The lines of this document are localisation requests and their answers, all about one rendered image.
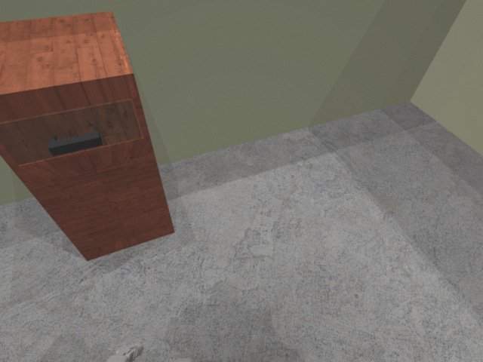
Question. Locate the cabinet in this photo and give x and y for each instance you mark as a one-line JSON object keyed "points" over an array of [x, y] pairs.
{"points": [[104, 199]]}

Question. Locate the handle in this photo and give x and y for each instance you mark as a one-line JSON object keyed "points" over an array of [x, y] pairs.
{"points": [[72, 144]]}

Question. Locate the robot left hand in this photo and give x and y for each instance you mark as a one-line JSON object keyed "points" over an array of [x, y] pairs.
{"points": [[127, 353]]}

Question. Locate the drawer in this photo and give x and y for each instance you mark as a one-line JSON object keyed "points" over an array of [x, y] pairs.
{"points": [[27, 138]]}

